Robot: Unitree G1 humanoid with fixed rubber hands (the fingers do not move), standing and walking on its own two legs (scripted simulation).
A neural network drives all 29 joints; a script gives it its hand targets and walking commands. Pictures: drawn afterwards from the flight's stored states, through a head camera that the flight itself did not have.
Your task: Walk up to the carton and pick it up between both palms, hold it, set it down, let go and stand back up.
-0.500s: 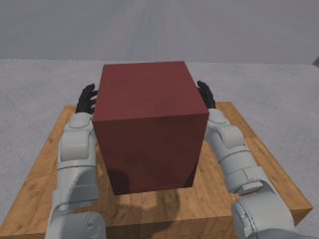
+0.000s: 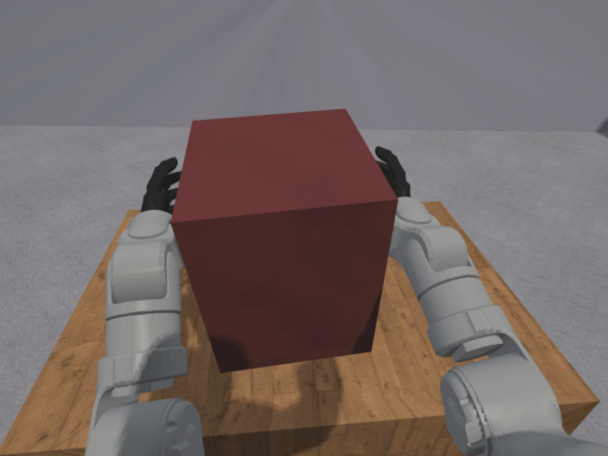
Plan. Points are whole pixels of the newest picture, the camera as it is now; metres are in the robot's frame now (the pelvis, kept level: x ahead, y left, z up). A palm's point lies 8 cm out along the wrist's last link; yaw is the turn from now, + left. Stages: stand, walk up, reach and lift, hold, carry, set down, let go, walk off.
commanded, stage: hold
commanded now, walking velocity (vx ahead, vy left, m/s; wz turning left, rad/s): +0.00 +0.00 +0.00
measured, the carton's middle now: (284, 238) +0.36 +0.00 +0.19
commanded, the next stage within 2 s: none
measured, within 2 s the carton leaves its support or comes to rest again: neither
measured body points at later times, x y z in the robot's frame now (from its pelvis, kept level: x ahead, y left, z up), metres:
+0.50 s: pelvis +0.00 +0.00 +0.00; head -0.08 +0.01 +0.44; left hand +0.37 +0.15 +0.23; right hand +0.38 -0.14 +0.24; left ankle +0.07 +0.14 -0.74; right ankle -0.03 -0.12 -0.74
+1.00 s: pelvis +0.00 +0.00 +0.00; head -0.08 +0.01 +0.44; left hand +0.37 +0.15 +0.23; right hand +0.38 -0.14 +0.24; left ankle +0.07 +0.14 -0.74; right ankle -0.03 -0.12 -0.74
